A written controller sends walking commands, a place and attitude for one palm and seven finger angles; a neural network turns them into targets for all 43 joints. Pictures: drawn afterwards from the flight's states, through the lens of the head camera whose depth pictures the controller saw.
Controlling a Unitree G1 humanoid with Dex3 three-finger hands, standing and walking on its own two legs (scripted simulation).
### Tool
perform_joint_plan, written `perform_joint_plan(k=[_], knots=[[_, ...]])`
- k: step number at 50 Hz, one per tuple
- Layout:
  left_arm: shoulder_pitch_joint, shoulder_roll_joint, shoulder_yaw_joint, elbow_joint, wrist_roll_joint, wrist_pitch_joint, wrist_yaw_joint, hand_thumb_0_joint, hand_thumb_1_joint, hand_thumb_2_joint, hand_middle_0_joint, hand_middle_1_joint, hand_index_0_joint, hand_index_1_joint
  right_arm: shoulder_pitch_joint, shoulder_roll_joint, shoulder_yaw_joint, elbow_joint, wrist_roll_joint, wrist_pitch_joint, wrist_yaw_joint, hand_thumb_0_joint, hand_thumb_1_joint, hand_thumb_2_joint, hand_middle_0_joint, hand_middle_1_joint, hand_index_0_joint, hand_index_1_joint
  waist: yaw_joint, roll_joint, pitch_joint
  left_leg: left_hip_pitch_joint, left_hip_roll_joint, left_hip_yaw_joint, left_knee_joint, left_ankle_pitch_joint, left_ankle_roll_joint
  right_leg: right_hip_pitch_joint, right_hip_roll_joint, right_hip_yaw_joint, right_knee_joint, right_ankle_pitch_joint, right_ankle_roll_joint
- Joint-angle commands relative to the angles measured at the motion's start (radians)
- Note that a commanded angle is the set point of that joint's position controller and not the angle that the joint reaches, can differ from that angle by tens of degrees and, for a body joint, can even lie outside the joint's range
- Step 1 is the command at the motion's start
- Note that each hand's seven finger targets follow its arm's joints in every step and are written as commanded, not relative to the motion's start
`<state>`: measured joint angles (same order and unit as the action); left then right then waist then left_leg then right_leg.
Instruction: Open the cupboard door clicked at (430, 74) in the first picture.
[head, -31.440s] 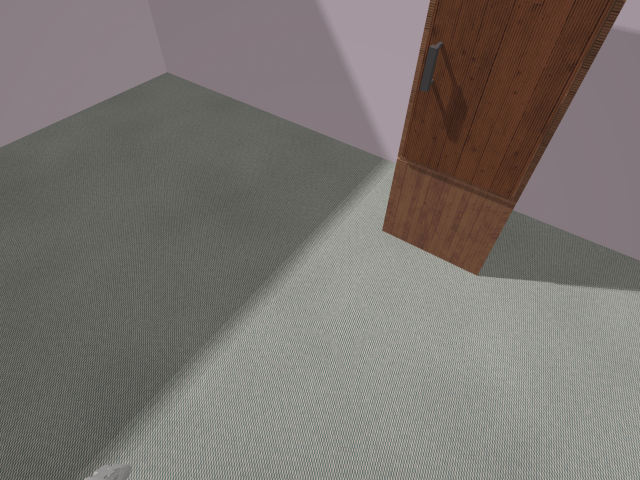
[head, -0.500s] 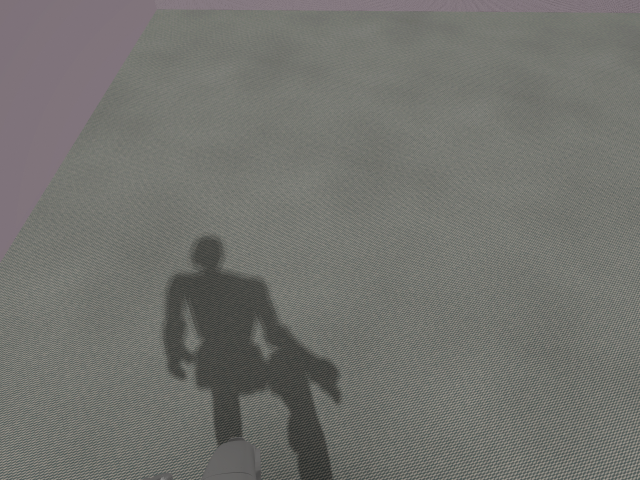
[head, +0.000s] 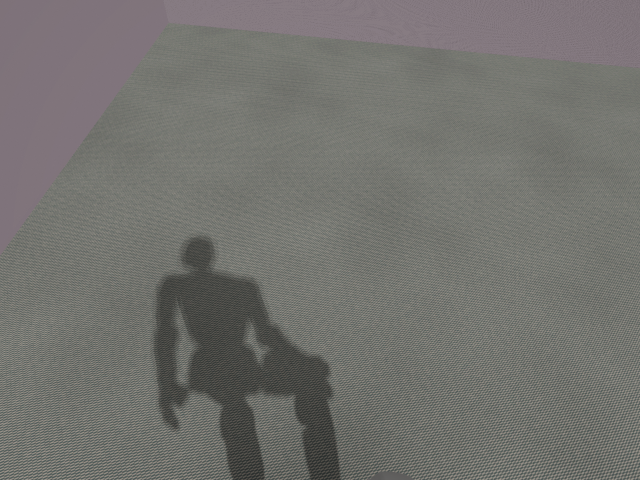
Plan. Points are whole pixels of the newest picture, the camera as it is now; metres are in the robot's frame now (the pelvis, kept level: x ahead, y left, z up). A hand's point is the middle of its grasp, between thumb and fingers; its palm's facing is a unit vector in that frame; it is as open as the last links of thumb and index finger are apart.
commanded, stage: turn to face it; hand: left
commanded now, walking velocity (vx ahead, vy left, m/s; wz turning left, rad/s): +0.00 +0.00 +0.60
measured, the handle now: out of the picture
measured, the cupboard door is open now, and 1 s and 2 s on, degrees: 44 44 44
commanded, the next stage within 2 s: none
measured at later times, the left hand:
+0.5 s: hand (212, 463) +0.16 +0.16 -0.16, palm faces +0.27 -0.94 -0.21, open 7.4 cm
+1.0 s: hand out of the picture +0.10 +0.17 -0.16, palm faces +0.55 -0.77 -0.33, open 7.4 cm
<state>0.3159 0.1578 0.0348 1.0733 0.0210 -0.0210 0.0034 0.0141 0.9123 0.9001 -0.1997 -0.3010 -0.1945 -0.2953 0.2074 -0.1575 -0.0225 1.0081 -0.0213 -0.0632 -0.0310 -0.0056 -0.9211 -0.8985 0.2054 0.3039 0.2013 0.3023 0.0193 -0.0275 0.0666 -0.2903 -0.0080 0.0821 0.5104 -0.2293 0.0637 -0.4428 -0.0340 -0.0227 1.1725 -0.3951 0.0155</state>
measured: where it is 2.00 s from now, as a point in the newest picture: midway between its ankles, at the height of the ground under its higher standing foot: outside the picture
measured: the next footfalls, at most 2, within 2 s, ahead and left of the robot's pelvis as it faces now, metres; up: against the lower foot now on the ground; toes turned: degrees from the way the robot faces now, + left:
right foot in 0.26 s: +0.14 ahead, -0.16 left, +0.00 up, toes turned +5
left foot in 0.60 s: +0.15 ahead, +0.11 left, +0.00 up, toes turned +28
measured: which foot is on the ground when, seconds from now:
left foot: down 0.00-0.26, up 0.28-0.58, down 0.60-0.96, up 0.98-1.00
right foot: up 0.00-0.24, down 0.26-0.60, up 0.62-0.94, down 0.96-1.00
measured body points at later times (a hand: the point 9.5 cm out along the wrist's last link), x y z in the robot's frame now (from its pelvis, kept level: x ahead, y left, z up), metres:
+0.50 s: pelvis +0.11 -0.04 +0.00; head +0.15 -0.03 +0.45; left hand +0.14 +0.21 -0.14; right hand +0.24 -0.28 -0.14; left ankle +0.08 +0.08 -0.69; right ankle +0.10 -0.16 -0.74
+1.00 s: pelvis +0.15 -0.07 -0.01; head +0.20 -0.05 +0.43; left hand +0.07 +0.21 -0.13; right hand +0.38 -0.22 -0.16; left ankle +0.11 +0.08 -0.72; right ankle +0.23 -0.16 -0.74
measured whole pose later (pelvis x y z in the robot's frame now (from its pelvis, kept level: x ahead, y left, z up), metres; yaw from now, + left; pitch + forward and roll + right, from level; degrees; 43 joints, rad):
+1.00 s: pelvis +0.15 -0.07 -0.01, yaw +35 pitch +1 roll +1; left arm 0.19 0.26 0.06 0.85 0.03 0.02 0.01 0.01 0.91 0.90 -0.20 -0.30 -0.19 -0.30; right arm 0.15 -0.25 -0.07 0.89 -0.02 0.08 0.02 0.00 -0.90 -0.90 0.21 0.30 0.20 0.30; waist 0.00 0.03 0.08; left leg -0.45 -0.03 -0.10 0.74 -0.38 -0.03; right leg -0.33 -0.04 -0.02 0.62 -0.32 0.03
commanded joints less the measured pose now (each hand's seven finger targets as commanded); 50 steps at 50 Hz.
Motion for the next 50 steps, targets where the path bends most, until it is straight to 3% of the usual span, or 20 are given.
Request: perform_joint_plan(k=[1, 8, 11, 12, 13, 14, 19, 27, 28, 29, 30, 31, 32, 35, 44, 46, 47, 48, 49, 50], knots=[[0.064, 0.046, 0.016, -0.065, -0.002, 0.008, 0.003, 0.000, 0.900, 0.900, -0.200, -0.300, -0.200, -0.300, 0.069, -0.160, -0.020, -0.015, 0.007, -0.002, -0.002, 0.000, -0.900, -0.900, 0.200, 0.300, 0.200, 0.300, 0.017, 0.151, -0.108, -0.011, 0.215, -0.160, -0.175, 0.640, 0.100, 0.083, -0.018, -0.016, -0.216, 0.068, 0.030], [-0.134, 0.099, 0.034, -0.170, -0.006, 0.021, 0.007, 0.000, 0.900, 0.900, -0.200, -0.300, -0.200, -0.300, 0.103, -0.199, -0.049, -0.018, -0.003, 0.046, 0.003, 0.000, -0.900, -0.900, 0.200, 0.300, 0.200, 0.300, -0.018, 0.203, -0.076, -0.013, 0.220, -0.306, -0.135, 0.459, 0.092, 0.108, 0.021, -0.034, -0.441, 0.087, 0.041], [-0.090, 0.144, 0.045, -0.172, -0.013, 0.002, 0.011, 0.000, 0.900, 0.900, -0.200, -0.300, -0.200, -0.300, 0.091, -0.194, -0.058, -0.036, 0.008, 0.056, 0.004, 0.000, -0.900, -0.900, 0.200, 0.300, 0.200, 0.300, 0.016, 0.130, -0.127, -0.065, 0.163, -0.311, -0.001, 0.381, 0.018, 0.346, -0.011, 0.008, -0.742, 0.280, 0.028], [-0.046, 0.218, 0.061, -0.161, -0.006, -0.010, 0.020, 0.000, 0.900, 0.900, -0.200, -0.300, -0.200, -0.300, 0.102, -0.154, -0.054, -0.048, 0.019, 0.051, 0.011, 0.000, -0.900, -0.900, 0.200, 0.300, 0.200, 0.300, 0.031, -0.053, -0.195, -0.220, 0.081, -0.216, 0.139, 0.162, -0.047, 0.563, -0.188, 0.155, -0.774, 0.535, -0.018], [0.018, 0.299, 0.078, -0.157, 0.001, -0.012, 0.029, 0.000, 0.900, 0.900, -0.200, -0.300, -0.200, -0.300, 0.108, -0.115, -0.051, -0.078, 0.022, 0.051, 0.010, 0.000, -0.900, -0.900, 0.200, 0.300, 0.200, 0.300, 0.053, -0.262, -0.243, -0.331, -0.034, -0.058, 0.392, -0.386, -0.112, 0.629, -0.461, 0.333, -0.783, 0.835, -0.145], [0.016, 0.294, 0.070, -0.162, -0.002, -0.007, 0.034, 0.000, 0.900, 0.900, -0.200, -0.300, -0.200, -0.300, 0.110, -0.144, -0.055, -0.077, 0.016, 0.060, 0.010, 0.000, -0.900, -0.900, 0.200, 0.300, 0.200, 0.300, 0.049, -0.213, -0.241, -0.308, 0.024, -0.086, 0.593, -0.453, -0.104, 0.544, -0.514, 0.303, -0.774, 0.855, -0.227], [-0.114, 0.204, 0.047, -0.202, -0.003, 0.006, 0.038, 0.000, 0.900, 0.900, -0.200, -0.300, -0.200, -0.300, 0.015, -0.106, -0.043, -0.093, 0.011, 0.096, 0.041, 0.000, -0.900, -0.900, 0.200, 0.300, 0.200, 0.300, -0.012, -0.176, -0.088, -0.304, 0.080, -0.035, 0.574, -0.266, -0.133, 0.399, -0.315, -0.019, -0.767, 0.878, -0.137], [-0.107, 0.260, 0.067, -0.217, -0.001, 0.005, 0.020, 0.000, 0.900, 0.900, -0.200, -0.300, -0.200, -0.300, -0.019, -0.144, -0.046, -0.150, 0.004, 0.090, 0.058, 0.000, -0.900, -0.900, 0.200, 0.300, 0.200, 0.300, -0.041, -0.141, -0.123, -0.034, 0.008, 0.079, 0.109, -0.038, -0.099, 0.345, -0.287, -0.147, -0.592, 0.819, -0.070], [-0.118, 0.254, 0.065, -0.223, -0.003, 0.007, 0.018, 0.000, 0.900, 0.900, -0.200, -0.300, -0.200, -0.300, 0.050, -0.181, -0.059, -0.139, 0.000, 0.086, 0.058, 0.000, -0.900, -0.900, 0.200, 0.300, 0.200, 0.300, -0.084, -0.075, -0.163, 0.111, 0.024, 0.046, 0.004, 0.088, -0.086, 0.273, -0.279, -0.164, -0.458, 0.707, -0.038], [-0.122, 0.210, 0.057, -0.252, -0.012, 0.012, 0.012, 0.000, 0.900, 0.900, -0.200, -0.300, -0.200, -0.300, 0.126, -0.286, -0.086, -0.131, -0.010, 0.078, 0.052, 0.000, -0.900, -0.900, 0.200, 0.300, 0.200, 0.300, -0.126, 0.163, -0.234, 0.300, 0.206, -0.195, -0.037, 0.379, 0.004, 0.061, -0.187, -0.186, -0.250, 0.307, 0.024], [-0.154, 0.155, 0.038, -0.296, -0.018, 0.018, 0.011, 0.000, 0.900, 0.900, -0.200, -0.300, -0.200, -0.300, 0.187, -0.387, -0.108, -0.136, -0.005, 0.074, 0.041, 0.000, -0.900, -0.900, 0.200, 0.300, 0.200, 0.300, -0.156, 0.380, -0.278, 0.359, 0.460, -0.541, -0.091, 0.801, 0.175, -0.139, -0.062, -0.118, -0.002, -0.309, 0.078], [-0.183, 0.198, 0.042, -0.310, -0.008, 0.036, 0.018, 0.000, 0.900, 0.900, -0.200, -0.300, -0.200, -0.300, 0.188, -0.394, -0.104, -0.125, 0.002, 0.084, 0.034, 0.000, -0.900, -0.900, 0.200, 0.300, 0.200, 0.300, -0.146, 0.231, -0.278, 0.330, 0.484, -0.513, -0.092, 0.678, 0.222, -0.157, -0.072, 0.020, 0.076, -0.294, 0.058], [-0.189, 0.188, 0.046, -0.323, -0.006, 0.037, 0.020, 0.000, 0.900, 0.900, -0.200, -0.300, -0.200, -0.300, 0.119, -0.382, -0.101, -0.153, -0.004, 0.079, 0.030, 0.000, -0.900, -0.900, 0.200, 0.300, 0.200, 0.300, -0.119, 0.177, -0.203, 0.221, 0.443, -0.466, -0.123, 0.400, 0.202, -0.169, -0.082, 0.020, 0.070, -0.238, 0.057], [-0.160, 0.198, 0.055, -0.268, 0.002, 0.054, 0.009, 0.000, 0.900, 0.900, -0.200, -0.300, -0.200, -0.300, -0.056, -0.307, -0.079, -0.202, -0.005, 0.079, 0.020, 0.000, -0.900, -0.900, 0.200, 0.300, 0.200, 0.300, -0.049, 0.239, -0.090, 0.023, 0.288, -0.355, -0.170, 0.173, 0.101, -0.116, -0.075, 0.037, 0.013, -0.071, 0.063], [-0.102, 0.182, 0.047, -0.272, -0.005, 0.050, 0.006, 0.000, 0.900, 0.900, -0.200, -0.300, -0.200, -0.300, -0.079, -0.314, -0.095, -0.210, -0.008, 0.095, 0.032, 0.000, -0.900, -0.900, 0.200, 0.300, 0.200, 0.300, -0.029, 0.197, -0.114, -0.036, 0.213, -0.401, -0.164, 0.007, 0.081, 0.098, 0.012, -0.010, -0.412, -0.033, 0.047], [-0.015, 0.196, 0.056, -0.251, -0.007, 0.039, 0.009, 0.000, 0.900, 0.900, -0.200, -0.300, -0.200, -0.300, -0.124, -0.299, -0.098, -0.224, 0.001, 0.101, 0.032, 0.000, -0.900, -0.900, 0.200, 0.300, 0.200, 0.300, 0.018, 0.154, -0.120, -0.139, 0.159, -0.374, -0.082, -0.006, 0.039, 0.280, 0.025, -0.024, -0.641, 0.088, 0.041], [0.029, 0.251, 0.069, -0.250, 0.003, 0.029, 0.016, 0.000, 0.900, 0.900, -0.200, -0.300, -0.200, -0.300, -0.132, -0.249, -0.093, -0.237, 0.010, 0.103, 0.036, 0.000, -0.900, -0.900, 0.200, 0.300, 0.200, 0.300, 0.046, -0.003, -0.122, -0.255, 0.066, -0.304, 0.069, -0.100, -0.018, 0.382, -0.095, 0.106, -0.834, 0.032, 0.006], [0.026, 0.353, 0.085, -0.264, 0.018, 0.019, 0.023, 0.000, 0.900, 0.900, -0.200, -0.300, -0.200, -0.300, -0.133, -0.177, -0.082, -0.259, 0.016, 0.101, 0.042, 0.000, -0.900, -0.900, 0.200, 0.300, 0.200, 0.300, 0.056, -0.312, -0.108, -0.379, -0.081, -0.104, 0.346, -0.303, -0.107, 0.386, -0.381, 0.432, -0.974, -0.002, -0.107], [-0.024, 0.349, 0.075, -0.280, 0.008, 0.022, 0.029, 0.000, 0.900, 0.900, -0.200, -0.300, -0.200, -0.300, -0.149, -0.223, -0.087, -0.257, 0.007, 0.101, 0.047, 0.000, -0.900, -0.900, 0.200, 0.300, 0.200, 0.300, 0.041, -0.265, -0.074, -0.336, -0.017, -0.138, 0.578, -0.371, -0.094, 0.239, -0.466, 0.438, -0.972, 0.070, -0.170], [-0.115, 0.306, 0.062, -0.299, 0.004, 0.025, 0.026, 0.000, 0.900, 0.900, -0.200, -0.300, -0.200, -0.300, -0.105, -0.202, -0.085, -0.250, 0.004, 0.108, 0.056, 0.000, -0.900, -0.900, 0.200, 0.300, 0.200, 0.300, -0.017, -0.173, -0.055, -0.301, 0.004, -0.149, 0.666, -0.288, -0.090, 0.172, -0.394, 0.307, -0.955, 0.056, -0.173]])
